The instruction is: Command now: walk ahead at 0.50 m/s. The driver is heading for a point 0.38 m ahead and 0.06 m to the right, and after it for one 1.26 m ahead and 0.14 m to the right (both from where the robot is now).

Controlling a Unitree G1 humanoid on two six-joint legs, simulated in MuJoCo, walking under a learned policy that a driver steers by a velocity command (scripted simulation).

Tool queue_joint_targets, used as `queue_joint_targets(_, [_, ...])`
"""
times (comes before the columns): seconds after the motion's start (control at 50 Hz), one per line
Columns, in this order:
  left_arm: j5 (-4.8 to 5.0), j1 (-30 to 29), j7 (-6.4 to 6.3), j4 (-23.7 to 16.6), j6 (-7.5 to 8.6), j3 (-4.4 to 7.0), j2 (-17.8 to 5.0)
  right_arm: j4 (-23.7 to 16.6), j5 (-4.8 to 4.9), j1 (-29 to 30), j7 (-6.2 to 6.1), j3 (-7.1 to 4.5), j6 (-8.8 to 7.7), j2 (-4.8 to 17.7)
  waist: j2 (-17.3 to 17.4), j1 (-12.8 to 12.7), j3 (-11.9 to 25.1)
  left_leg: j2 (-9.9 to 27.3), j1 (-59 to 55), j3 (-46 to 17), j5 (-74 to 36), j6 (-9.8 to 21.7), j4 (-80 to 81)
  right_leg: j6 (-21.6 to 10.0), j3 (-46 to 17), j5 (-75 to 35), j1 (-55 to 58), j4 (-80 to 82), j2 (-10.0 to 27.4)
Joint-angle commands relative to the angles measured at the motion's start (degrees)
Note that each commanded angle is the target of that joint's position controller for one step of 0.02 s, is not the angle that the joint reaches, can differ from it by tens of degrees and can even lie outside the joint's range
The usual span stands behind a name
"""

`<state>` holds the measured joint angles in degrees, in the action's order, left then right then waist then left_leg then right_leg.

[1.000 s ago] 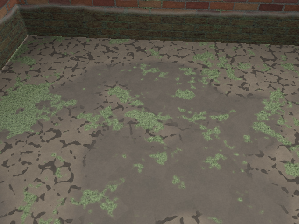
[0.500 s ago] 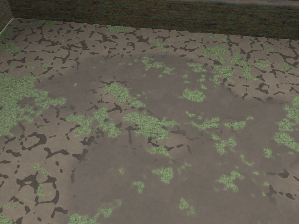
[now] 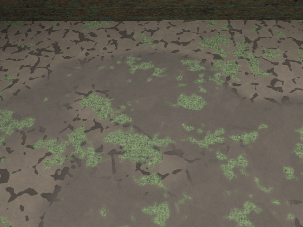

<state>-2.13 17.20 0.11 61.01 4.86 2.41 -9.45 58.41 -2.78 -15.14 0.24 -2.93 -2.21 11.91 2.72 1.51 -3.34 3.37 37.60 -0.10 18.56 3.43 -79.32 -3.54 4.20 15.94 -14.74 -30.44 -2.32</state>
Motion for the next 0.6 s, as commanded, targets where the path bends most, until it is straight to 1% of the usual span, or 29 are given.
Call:
queue_joint_targets(0.02, [0.99,0.53,-0.59,-2.7,1.71,1.09,-7.92,-4.7,-0.12,-0.3,1.4,0.55,-0.38,-0.26,-9.3,2.28,0.0,2.59,-4.43,-0.44,-12.9,-1.92,21.49,-9.57,-12.03,-31.71,-4.98,16.23,14.55])
queue_joint_targets(0.04, [1.32,-0.33,-0.44,-3.27,1.6,0.95,-7.15,-5.09,0.5,0.94,1.42,0.86,-0.75,-0.32,-9.82,2.36,0.13,2.31,-7.89,0.23,-15.94,-1.59,28.97,-8.75,-9.35,-33.18,-5.25,16.05,13.21])
queue_joint_targets(0.06, [1.71,0.67,-0.27,-3.3,1.43,0.92,-6.91,-5.46,1.07,2.58,1.5,1.19,-1.0,-0.33,-9.32,1.49,1.02,1.11,-11.53,1.34,-19.19,-1.2,33.77,-8.11,-8.07,-33.28,-4.72,16.47,12.49])
queue_joint_targets(0.08, [1.97,2.55,-0.1,-3.01,1.28,0.98,-7.43,-5.95,1.35,4.82,1.52,1.2,-0.97,0.04,-8.54,0.63,1.31,0.24,-12.91,2.12,-20.0,-0.87,36.06,-7.75,-8.28,-32.47,-2.54,17.23,13.07])
queue_joint_targets(0.12, [2.03,6.09,0.03,-1.97,0.81,1.27,-8.29,-7.35,1.47,9.15,1.39,1.18,-0.62,0.74,-6.74,-0.89,0.01,-0.13,-11.09,2.84,-17.82,0.06,39.56,-7.6,-9.47,-28.56,3.14,17.55,14.51])
queue_joint_targets(0.14, [1.84,7.99,0.03,-1.36,0.56,1.33,-8.15,-8.27,1.26,11.54,1.34,1.11,-0.66,1.25,-6.02,-1.78,-1.22,-0.32,-9.64,3.23,-16.24,0.73,41.04,-7.66,-10.0,-27.14,6.01,17.47,15.11])
queue_joint_targets(0.16, [1.4,9.29,-0.07,-0.69,0.25,1.32,-8.11,-8.82,1.14,13.15,1.28,1.0,-0.74,1.55,-5.49,-2.26,-2.22,-0.59,-8.52,3.53,-14.27,1.45,42.78,-7.77,-10.25,-26.79,8.97,16.83,15.76])
queue_joint_targets(0.18, [1.0,10.31,-0.23,-0.38,-0.01,1.28,-8.04,-9.06,0.97,13.37,1.23,0.63,-1.06,2.2,-5.19,-2.31,-2.58,-1.16,-9.73,3.39,-11.86,1.89,44.4,-7.64,-10.88,-27.64,10.56,15.07,15.82])
queue_joint_targets(0.2, [0.78,10.13,-0.42,-0.32,-0.18,1.31,-8.44,-8.37,1.1,10.58,1.01,0.29,-1.55,2.61,-4.72,-0.65,-1.69,-2.46,-14.09,3.58,-9.7,2.11,46.86,-7.15,-10.79,-30.81,11.11,11.63,15.36])
queue_joint_targets(0.22, [0.82,9.45,-0.41,-0.46,-0.33,1.32,-8.73,-6.06,0.88,3.63,0.76,-0.24,-2.28,3.24,-3.08,2.42,1.38,-4.24,-23.07,4.48,-9.46,2.56,50.57,-6.39,-8.87,-34.51,9.88,3.39,12.99])
queue_joint_targets(0.24, [0.96,9.42,-0.18,-1.46,-0.16,0.93,-7.54,-3.28,0.11,-6.8,0.23,-1.37,-3.29,6.44,0.72,6.13,7.76,0.92,-37.39,-2.14,-7.69,4.53,52.04,-5.02,-5.97,-29.9,3.13,-10.51,9.46])
queue_joint_targets(0.26, [2.81,14.34,0.14,-3.33,0.0,-0.21,-2.34,-2.8,-0.87,-14.42,-0.41,-2.94,-3.57,13.3,10.77,5.54,17.56,18.36,-54.97,-25.54,-2.09,9.95,55.81,-2.59,-1.04,-2.86,-13.01,-31.71,1.81])
queue_joint_targets(0.28, [2.27,12.48,0.0,-3.06,-0.68,1.11,-6.43,-2.7,1.09,-12.8,-0.47,-3.17,-2.22,12.79,9.46,5.63,18.87,22.19,-53.95,-38.3,7.57,11.86,63.85,-2.58,-4.41,14.55,-22.24,-40.51,-1.42])
queue_joint_targets(0.3, [1.45,7.92,0.07,-3.99,-1.26,1.72,-8.0,-4.16,1.43,-6.43,-0.62,-2.17,-1.66,9.6,3.67,3.39,9.25,19.87,-46.3,-30.8,14.75,9.88,65.04,-3.12,-6.62,10.91,-25.87,-43.28,2.6])
queue_joint_targets(0.32, [1.21,4.52,0.5,-4.93,-1.31,1.62,-6.49,-5.38,1.47,-0.66,-0.51,-1.39,-1.9,6.51,1.35,1.88,3.07,17.42,-37.99,-23.87,11.27,8.21,67.41,-3.05,-6.87,5.86,-25.45,-40.68,4.9])
queue_joint_targets(0.34, [1.19,4.0,0.66,-4.8,-1.65,1.68,-5.38,-5.49,1.54,1.6,-0.58,-0.94,-2.24,4.83,1.78,0.04,-0.11,15.01,-32.11,-17.33,4.31,6.21,69.24,-2.89,-7.01,3.12,-22.61,-37.93,6.38])
queue_joint_targets(0.36, [0.6,5.52,0.74,-4.35,-2.27,1.75,-4.54,-5.1,1.96,1.8,-0.91,-0.62,-2.67,3.3,2.66,-1.55,-1.09,13.2,-28.59,-12.06,-1.17,4.81,69.94,-2.18,-7.0,1.55,-19.66,-36.08,7.35])
queue_joint_targets(0.38, [0.24,6.3,0.92,-3.94,-2.92,1.71,-3.68,-4.63,1.81,0.82,-1.04,-0.56,-3.17,2.73,2.3,-2.22,-0.71,12.22,-27.4,-8.85,-6.26,4.47,70.0,-1.72,-6.47,0.24,-17.82,-36.14,7.31])
queue_joint_targets(0.4, [0.18,5.73,1.08,-4.15,-3.41,1.84,-3.38,-4.17,1.94,-0.78,-1.15,-0.56,-3.75,2.66,1.35,-2.59,-0.11,11.81,-27.71,-6.4,-10.87,4.57,70.18,-1.45,-6.23,-1.3,-17.83,-36.46,7.16])
queue_joint_targets(0.44, [0.52,2.73,1.27,-5.5,-4.12,2.03,-3.19,-3.59,2.08,-2.49,-1.31,-0.9,-4.42,3.8,1.0,-3.19,-0.02,11.49,-29.41,-1.84,-17.23,4.58,70.35,-0.88,-5.86,-4.78,-20.94,-34.85,7.46])
queue_joint_targets(0.5, [0.71,-3.66,1.51,-7.9,-4.37,1.99,-3.18,-2.63,1.95,-5.44,-1.62,-0.8,-4.46,3.61,1.11,-2.51,-1.09,10.82,-31.84,3.15,-22.33,4.43,70.21,0.07,-4.94,-10.42,-25.55,-29.68,7.71])
queue_joint_targets(0.52, [0.92,-6.27,1.77,-8.98,-4.15,1.78,-2.84,-2.51,1.81,-6.04,-1.68,-0.73,-4.49,3.57,0.71,-2.16,-1.6,10.51,-32.14,4.58,-23.04,4.26,70.3,0.26,-4.07,-12.46,-26.01,-26.62,7.73])
queue_joint_targets(0.54, [0.7,-8.35,2.15,-9.86,-4.04,1.47,-2.35,-2.54,1.63,-5.98,-1.62,-0.64,-4.53,3.5,0.82,-1.93,-2.1,9.83,-31.84,6.2,-23.64,4.22,70.38,0.32,-3.11,-14.61,-24.95,-22.17,7.44])
queue_joint_targets(0.56, [0.65,-10.3,2.47,-10.68,-3.9,1.19,-2.0,-2.47,1.65,-6.3,-1.62,-0.62,-4.62,3.64,1.27,-1.52,-2.56,9.56,-31.69,7.73,-24.3,4.18,70.33,0.24,-1.92,-16.39,-23.43,-18.16,7.12])
queue_joint_targets(0.6, [0.5,-14.32,3.09,-12.55,-3.92,0.79,-2.06,-1.88,1.8,-7.95,-1.8,-0.87,-4.8,4.88,1.42,-0.55,-3.38,10.69,-33.26,9.4,-26.29,4.34,70.42,-0.47,0.51,-17.35,-21.3,-12.02,6.51])
